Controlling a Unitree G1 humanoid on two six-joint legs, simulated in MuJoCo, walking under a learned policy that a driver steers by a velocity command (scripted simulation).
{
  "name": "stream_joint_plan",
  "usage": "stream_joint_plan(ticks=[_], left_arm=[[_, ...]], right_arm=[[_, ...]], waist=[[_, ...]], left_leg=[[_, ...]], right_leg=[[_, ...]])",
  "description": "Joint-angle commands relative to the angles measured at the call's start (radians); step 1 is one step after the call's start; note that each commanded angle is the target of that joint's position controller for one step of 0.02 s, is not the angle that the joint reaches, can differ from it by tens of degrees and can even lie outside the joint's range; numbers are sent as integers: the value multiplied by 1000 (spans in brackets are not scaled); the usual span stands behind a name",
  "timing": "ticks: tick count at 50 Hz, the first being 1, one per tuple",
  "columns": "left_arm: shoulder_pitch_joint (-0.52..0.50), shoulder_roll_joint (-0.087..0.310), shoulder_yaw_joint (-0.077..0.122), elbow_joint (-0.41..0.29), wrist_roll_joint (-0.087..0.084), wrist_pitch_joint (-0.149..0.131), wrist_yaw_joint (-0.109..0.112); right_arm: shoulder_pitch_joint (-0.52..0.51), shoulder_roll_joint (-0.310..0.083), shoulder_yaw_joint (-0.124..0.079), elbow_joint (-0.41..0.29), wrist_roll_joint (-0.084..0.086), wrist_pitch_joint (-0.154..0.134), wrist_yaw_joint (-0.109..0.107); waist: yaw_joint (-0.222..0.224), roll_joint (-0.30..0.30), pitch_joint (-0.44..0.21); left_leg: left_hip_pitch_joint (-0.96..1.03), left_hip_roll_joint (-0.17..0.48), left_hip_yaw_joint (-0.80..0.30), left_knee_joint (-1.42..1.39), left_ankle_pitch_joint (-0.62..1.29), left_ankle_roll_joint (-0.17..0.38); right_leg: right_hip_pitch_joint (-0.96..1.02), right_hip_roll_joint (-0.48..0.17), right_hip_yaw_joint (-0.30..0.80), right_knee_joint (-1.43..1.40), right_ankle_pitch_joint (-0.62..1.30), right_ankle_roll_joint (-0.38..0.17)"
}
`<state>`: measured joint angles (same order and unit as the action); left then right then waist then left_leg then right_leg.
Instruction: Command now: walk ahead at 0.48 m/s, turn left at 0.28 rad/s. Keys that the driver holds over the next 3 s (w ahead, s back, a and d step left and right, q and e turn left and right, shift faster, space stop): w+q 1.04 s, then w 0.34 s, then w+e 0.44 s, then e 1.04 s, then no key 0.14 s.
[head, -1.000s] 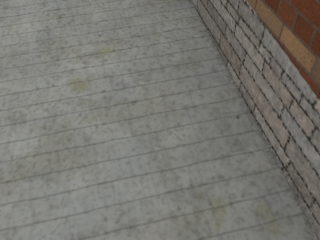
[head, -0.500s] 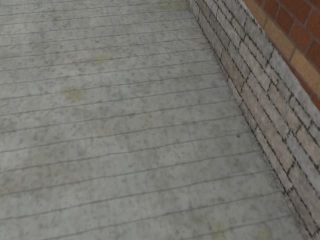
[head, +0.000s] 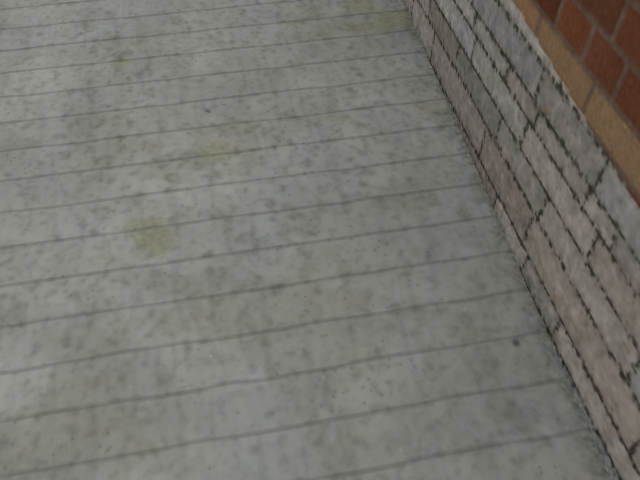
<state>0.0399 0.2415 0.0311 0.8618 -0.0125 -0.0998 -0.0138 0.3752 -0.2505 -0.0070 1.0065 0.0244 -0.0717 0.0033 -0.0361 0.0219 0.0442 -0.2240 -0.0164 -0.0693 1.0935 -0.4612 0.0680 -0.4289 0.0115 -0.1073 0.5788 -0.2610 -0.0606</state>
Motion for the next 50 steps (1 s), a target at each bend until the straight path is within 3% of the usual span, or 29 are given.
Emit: stream_joint_plan(ticks=[1, 2, 4, 5, 8, 11, 12, 15, 19, 20, 21, 22, 23, 24, 25, 26, 27, 28, 29, 30, 31, 35, 40, 42, 45, 47, 48, 49, 50], left_arm=[[108, 101, 28, 24, 12, -25, 11], [78, 72, 21, 35, 20, -30, 8], [74, 85, 25, 55, 17, -27, 5], [91, 80, 21, 61, 28, -23, 9], [116, 167, 46, 69, 35, -10, 31], [175, 177, 49, 67, 33, 1, 45], [188, 178, 50, 58, 43, 3, 47], [272, 200, 51, 65, 32, 7, 54], [268, 231, 63, 46, 8, 39, 50], [245, 256, 73, 36, -3, 49, 53], [233, 257, 71, 23, 0, 55, 55], [200, 254, 67, 19, -2, 65, 52], [235, 242, 60, 9, -2, 62, 51], [276, 121, 22, -30, 50, 43, 43], [329, 38, -9, -95, 31, -9, 22], [139, 168, 21, -109, -32, -46, 13], [62, 159, 22, -128, -56, -63, 15], [55, 131, 13, -125, -24, -71, 26], [78, 142, 23, -117, 3, -64, 32], [118, 150, 28, -112, 4, -51, 26], [131, 146, 31, -116, 7, -38, 21], [52, 99, 26, -159, 31, 0, 12], [-150, 64, 11, -217, 10, -2, -4], [-190, 85, 18, -237, 2, -10, -14], [-107, 152, 48, -209, -2, -23, -21], [76, 202, 79, -161, 4, -26, -10], [254, 264, 95, -136, 19, -23, 1], [337, 327, 104, -113, 37, -11, 6], [301, 248, 90, -120, 24, -9, 9]], right_arm=[[-84, -124, -39, -107, 6, -34, -11], [-38, -104, -42, -98, 7, -13, -15], [-32, -54, -38, -106, 9, 19, -16], [-56, -54, -45, -122, 15, 27, -16], [-125, -66, -54, -171, 11, 37, -21], [-206, -71, -57, -204, 7, 29, -20], [-234, -65, -54, -216, 1, 30, -12], [-349, -31, -41, -270, -2, 28, 13], [-397, -32, -36, -333, 6, 29, 48], [-392, -44, -40, -345, 11, 32, 54], [-318, -81, -57, -335, 14, 40, 58], [-167, -129, -88, -299, 26, 42, 58], [11, -224, -136, -247, 26, 42, 48], [94, -345, -168, -213, 25, 59, 22], [71, -387, -164, -259, 14, 51, 21], [83, -288, -139, -266, -6, 32, 28], [53, -246, -127, -235, -14, 9, 27], [-24, -201, -110, -243, -9, -5, 28], [-87, -158, -98, -254, -14, -10, 30], [-121, -118, -86, -269, -23, -9, 30], [-131, -113, -85, -278, -21, -9, 26], [-69, -147, -92, -284, -6, -6, -6], [-8, -166, -97, -298, -4, 2, -29], [19, -189, -103, -296, 0, 8, -31], [-21, -186, -106, -313, 8, 20, -45], [-64, -163, -95, -335, -5, 30, -46], [-87, -115, -75, -369, -21, 29, -40], [115, 20, -42, -383, -15, 19, -27], [128, -96, -56, -369, 39, 18, -20]], waist=[[47, -52, -46], [1, -83, -48], [-22, -110, -22], [-23, -112, -5], [-27, -129, 15], [1, -86, 27], [15, -79, 23], [74, -72, 43], [73, -91, 61], [54, -103, 57], [17, -140, 6], [-74, -165, -88], [-142, -128, -198], [-96, 155, -255], [-7, 286, -513], [-102, 39, -460], [-87, 20, -261], [-41, -48, -173], [10, -16, -135], [48, 16, -127], [60, 27, -122], [48, 15, -56], [-31, 77, -4], [-40, 91, -4], [27, 137, -45], [135, 149, -153], [214, 82, -310], [100, -275, -477], [111, -335, -456]], left_leg=[[-440, 131, -30, 201, 161, 4], [-365, 154, -42, 184, 191, 2], [-369, 162, -28, 188, 192, -6], [-404, 157, -27, 202, 229, -21], [-530, 163, -25, 180, 309, -77], [-643, 164, -11, 90, 397, -97], [-634, 165, 12, 20, 436, -93], [-642, 163, 74, -134, 438, -77], [-600, 128, 158, -275, 256, -23], [-526, 104, 193, -317, 188, 1], [-396, 56, 235, -330, 170, 27], [-190, -23, 279, -379, 200, 59], [111, -87, 245, -449, 276, 96], [391, 131, -118, -479, 301, 172], [668, 353, -810, -765, -111, 398], [621, 378, -852, -924, -181, 322], [494, 346, -692, -882, -69, 266], [318, 300, -535, -849, 122, 229], [184, 238, -392, -832, 262, 208], [119, 192, -305, -844, 306, 195], [98, 175, -273, -864, 337, 198], [26, 151, -185, -906, 460, 208], [15, 121, -162, -924, 358, 165], [56, 158, -206, -900, 359, 157], [156, 213, -266, -820, 463, 125], [114, 139, -225, -598, 752, 68], [-27, 76, -181, -312, 659, 22], [-363, -77, -123, 22, -76, -38], [-538, -26, -127, 217, -103, -42]], right_leg=[[327, -326, 453, -443, -159, -130], [254, -291, 347, -454, -89, -91], [178, -273, 213, -481, -25, -74], [155, -266, 160, -485, 11, -83], [149, -272, 80, -516, -17, -107], [248, -281, 36, -500, 24, -105], [282, -277, 1, -485, 67, -101], [392, -323, -39, -477, 106, -93], [532, -358, -99, -412, 257, -78], [521, -358, -124, -363, 427, -61], [524, -352, -148, -264, 694, -55], [503, -315, -179, -63, 954, -33], [391, -262, -187, 182, 929, 5], [63, -186, -164, 524, 163, 72], [-255, 17, 89, 821, -350, 117], [-349, -19, 214, 888, -268, 95], [-433, -66, 191, 867, -184, 61], [-382, -120, 199, 791, -103, 46], [-296, -149, 199, 717, -53, 38], [-232, -163, 205, 695, -18, 28], [-220, -161, 196, 662, -2, 31], [-285, -125, 132, 496, 93, 97], [-208, -36, 92, 79, 265, 127], [-173, -19, 100, 16, 271, 126], [-76, -13, 131, -22, 205, 98], [215, 25, 96, -76, 154, 43], [518, -126, 248, -63, 82, -30], [876, -413, 723, -145, -94, -188], [850, -478, 1016, -319, -466, -244]])
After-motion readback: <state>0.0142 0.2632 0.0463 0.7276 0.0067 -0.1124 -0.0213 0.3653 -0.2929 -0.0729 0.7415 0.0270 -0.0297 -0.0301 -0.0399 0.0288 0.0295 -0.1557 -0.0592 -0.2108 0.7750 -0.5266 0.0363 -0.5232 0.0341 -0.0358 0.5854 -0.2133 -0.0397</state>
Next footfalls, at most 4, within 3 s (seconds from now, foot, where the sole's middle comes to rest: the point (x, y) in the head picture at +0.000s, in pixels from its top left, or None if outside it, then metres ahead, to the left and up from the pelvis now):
0.46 left None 0.41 0.21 -0.73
0.96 right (255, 336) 0.77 0.15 -0.70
1.40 left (99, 358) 0.73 0.49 -0.70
1.94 right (120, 216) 1.11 0.50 -0.67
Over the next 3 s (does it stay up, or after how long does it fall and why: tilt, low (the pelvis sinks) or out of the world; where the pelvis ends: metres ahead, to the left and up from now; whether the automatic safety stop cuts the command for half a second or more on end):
stays up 1.04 0.53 0.11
